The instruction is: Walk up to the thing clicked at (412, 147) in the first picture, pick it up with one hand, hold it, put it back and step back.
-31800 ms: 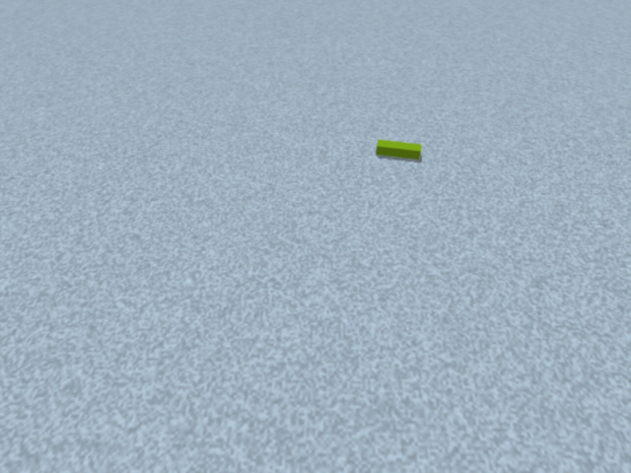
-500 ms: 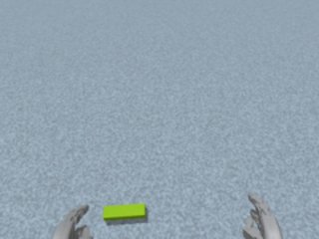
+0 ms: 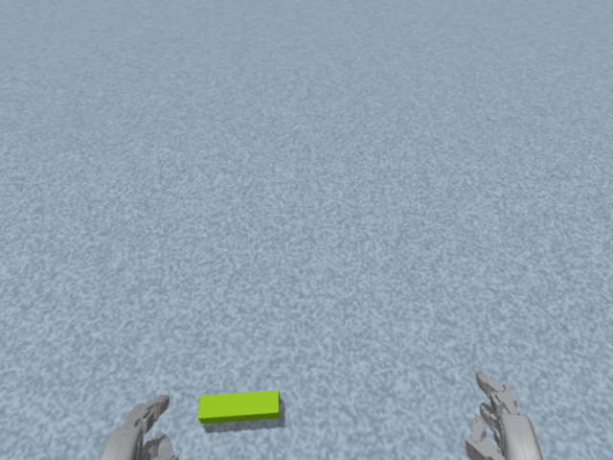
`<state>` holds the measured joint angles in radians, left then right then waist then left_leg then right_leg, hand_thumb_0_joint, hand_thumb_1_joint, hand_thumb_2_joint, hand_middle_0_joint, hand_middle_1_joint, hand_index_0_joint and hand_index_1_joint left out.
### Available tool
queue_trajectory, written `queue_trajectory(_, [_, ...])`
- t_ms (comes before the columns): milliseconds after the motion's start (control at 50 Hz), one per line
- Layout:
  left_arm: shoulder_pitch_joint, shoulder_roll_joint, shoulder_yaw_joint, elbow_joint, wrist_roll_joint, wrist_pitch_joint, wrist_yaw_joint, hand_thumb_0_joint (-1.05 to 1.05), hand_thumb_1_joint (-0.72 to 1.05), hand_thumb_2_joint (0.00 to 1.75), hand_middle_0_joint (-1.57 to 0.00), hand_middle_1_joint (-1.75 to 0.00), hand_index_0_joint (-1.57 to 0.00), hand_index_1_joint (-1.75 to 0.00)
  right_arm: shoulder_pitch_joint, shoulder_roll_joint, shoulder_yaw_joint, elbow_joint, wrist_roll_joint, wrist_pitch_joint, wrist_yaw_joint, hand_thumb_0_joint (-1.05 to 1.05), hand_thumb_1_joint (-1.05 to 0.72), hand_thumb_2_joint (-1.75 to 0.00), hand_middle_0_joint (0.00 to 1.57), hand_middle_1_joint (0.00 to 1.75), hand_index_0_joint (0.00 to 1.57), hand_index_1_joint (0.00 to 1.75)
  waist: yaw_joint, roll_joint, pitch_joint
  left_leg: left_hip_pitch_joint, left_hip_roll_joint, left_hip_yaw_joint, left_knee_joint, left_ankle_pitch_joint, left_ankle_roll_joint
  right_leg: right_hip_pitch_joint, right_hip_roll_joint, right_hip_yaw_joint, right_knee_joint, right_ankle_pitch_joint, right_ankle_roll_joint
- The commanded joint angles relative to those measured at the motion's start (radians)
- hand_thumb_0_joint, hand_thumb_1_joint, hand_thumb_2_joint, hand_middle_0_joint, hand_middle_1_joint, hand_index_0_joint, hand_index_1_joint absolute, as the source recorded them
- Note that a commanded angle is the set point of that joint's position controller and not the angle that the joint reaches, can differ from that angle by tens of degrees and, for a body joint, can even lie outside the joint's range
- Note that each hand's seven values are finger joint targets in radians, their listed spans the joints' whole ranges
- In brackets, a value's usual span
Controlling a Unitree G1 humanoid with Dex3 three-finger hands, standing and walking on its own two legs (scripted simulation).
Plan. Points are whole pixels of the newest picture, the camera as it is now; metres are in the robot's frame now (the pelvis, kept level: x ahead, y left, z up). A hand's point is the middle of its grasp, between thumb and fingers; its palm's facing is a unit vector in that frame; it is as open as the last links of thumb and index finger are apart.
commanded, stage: stand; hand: left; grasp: from above
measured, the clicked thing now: (240, 407) +0.42 +0.21 -0.69
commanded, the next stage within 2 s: none
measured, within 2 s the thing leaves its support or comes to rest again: neither
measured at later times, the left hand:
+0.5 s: hand out of the picture +0.04 +0.24 -0.11, palm faces +0.05 -0.94 -0.32, open 7.4 cm
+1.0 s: hand out of the picture +0.04 +0.25 -0.10, palm faces +0.05 -0.94 -0.34, open 7.4 cm
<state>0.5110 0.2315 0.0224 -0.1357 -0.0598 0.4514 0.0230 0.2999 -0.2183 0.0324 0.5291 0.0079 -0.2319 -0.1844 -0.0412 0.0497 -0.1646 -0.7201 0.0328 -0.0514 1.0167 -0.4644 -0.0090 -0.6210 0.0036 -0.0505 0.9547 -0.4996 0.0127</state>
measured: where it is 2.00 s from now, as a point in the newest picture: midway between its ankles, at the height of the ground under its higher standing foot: outside the picture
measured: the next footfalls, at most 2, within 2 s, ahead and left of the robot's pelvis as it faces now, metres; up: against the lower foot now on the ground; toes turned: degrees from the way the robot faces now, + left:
none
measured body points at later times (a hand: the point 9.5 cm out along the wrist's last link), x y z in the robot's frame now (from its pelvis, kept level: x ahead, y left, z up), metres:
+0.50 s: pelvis +0.00 +0.01 +0.05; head +0.01 +0.01 +0.50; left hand +0.03 +0.29 -0.08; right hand +0.08 -0.27 -0.08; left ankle +0.02 +0.12 -0.68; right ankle -0.01 -0.13 -0.68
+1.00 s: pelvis +0.00 +0.00 +0.07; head +0.00 +0.00 +0.52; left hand +0.04 +0.30 -0.07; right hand +0.08 -0.28 -0.07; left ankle +0.02 +0.12 -0.68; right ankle -0.01 -0.13 -0.68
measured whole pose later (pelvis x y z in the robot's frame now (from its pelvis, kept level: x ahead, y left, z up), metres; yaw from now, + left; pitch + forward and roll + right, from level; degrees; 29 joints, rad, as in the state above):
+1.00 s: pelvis +0.00 +0.00 +0.07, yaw +2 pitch -4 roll +0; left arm 0.15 0.31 0.03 1.14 0.03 0.00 0.03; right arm 0.13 -0.30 -0.02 1.13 -0.02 0.00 -0.01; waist 0.01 0.01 0.06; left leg -0.15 -0.01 -0.03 0.38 -0.17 0.01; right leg -0.06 -0.04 -0.05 0.35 -0.22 0.03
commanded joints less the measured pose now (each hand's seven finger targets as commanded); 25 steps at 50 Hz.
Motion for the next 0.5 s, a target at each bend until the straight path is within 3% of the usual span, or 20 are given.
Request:
queue_trajectory(0, [-0.236, 0.199, 0.086, 0.328, 0.129, -0.328, 0.037, 0.00, 0.90, 0.90, -0.20, -0.30, -0.20, -0.30, -0.154, -0.242, -0.108, 0.107, -0.115, 0.089, 0.078, 0.00, -0.90, -0.90, 0.20, 0.30, 0.20, 0.30, 0.078, -0.123, 0.092, 0.192, -0.004, -0.015, -0.250, 0.331, 0.087, 0.220, -0.072, 0.127, -0.254, 0.159, -0.065])
queue_trajectory(20, [-0.214, 0.201, 0.080, 0.371, 0.125, -0.359, 0.029, 0.00, 0.90, 0.90, -0.20, -0.30, -0.20, -0.30, -0.150, -0.248, -0.112, 0.072, -0.123, 0.109, 0.094, 0.00, -0.90, -0.90, 0.20, 0.30, 0.20, 0.30, 0.060, -0.118, 0.087, 0.232, -0.002, -0.036, -0.255, 0.335, 0.086, 0.164, -0.063, 0.155, -0.263, 0.182, -0.088])
queue_trajectory(60, [-0.251, 0.215, 0.068, 0.459, 0.134, -0.401, 0.020, 0.00, 0.90, 0.90, -0.20, -0.30, -0.20, -0.30, -0.130, -0.232, -0.107, 0.129, -0.086, 0.121, 0.133, 0.00, -0.90, -0.90, 0.20, 0.30, 0.20, 0.30, 0.063, -0.048, 0.020, 0.308, -0.002, -0.037, -0.284, 0.348, 0.082, 0.262, -0.088, 0.154, -0.237, 0.295, -0.074])
queue_trajectory(140, [-0.320, 0.202, 0.073, 0.631, 0.112, -0.415, 0.017, 0.00, 0.90, 0.90, -0.20, -0.30, -0.20, -0.30, -0.153, -0.213, -0.111, 0.199, -0.055, 0.146, 0.169, 0.00, -0.90, -0.90, 0.20, 0.30, 0.20, 0.30, 0.071, -0.078, 0.060, 0.357, 0.002, -0.052, -0.361, 0.262, 0.075, 0.260, -0.085, 0.123, -0.312, 0.200, -0.045])
queue_trajectory(240, [-0.319, 0.178, 0.067, 0.818, 0.106, -0.445, 0.018, 0.00, 0.90, 0.90, -0.20, -0.30, -0.20, -0.30, -0.173, -0.231, -0.113, 0.279, -0.063, 0.166, 0.168, 0.00, -0.90, -0.90, 0.20, 0.30, 0.20, 0.30, 0.077, 0.010, 0.108, 0.398, 0.044, -0.121, -0.502, 0.258, 0.080, 0.327, -0.062, 0.077, -0.357, 0.232, -0.024])
queue_trajectory(360, [-0.322, 0.212, 0.065, 0.978, 0.099, -0.465, 0.022, 0.00, 0.90, 0.90, -0.20, -0.30, -0.20, -0.30, -0.164, -0.235, -0.110, 0.368, -0.050, 0.192, 0.157, 0.00, -0.90, -0.90, 0.20, 0.30, 0.20, 0.30, 0.056, -0.050, 0.134, 0.494, 0.032, -0.083, -0.539, 0.314, 0.060, 0.398, -0.101, 0.106, -0.506, 0.312, -0.033])
queue_trajectory(480, [-0.338, 0.227, 0.057, 1.083, 0.094, -0.467, 0.022, 0.00, 0.90, 0.90, -0.20, -0.30, -0.20, -0.30, -0.161, -0.247, -0.105, 0.443, -0.038, 0.205, 0.153, 0.00, -0.90, -0.90, 0.20, 0.30, 0.20, 0.30, 0.047, -0.031, 0.181, 0.524, 0.041, -0.089, -0.631, 0.310, 0.048, 0.456, -0.103, 0.096, -0.582, 0.311, -0.023])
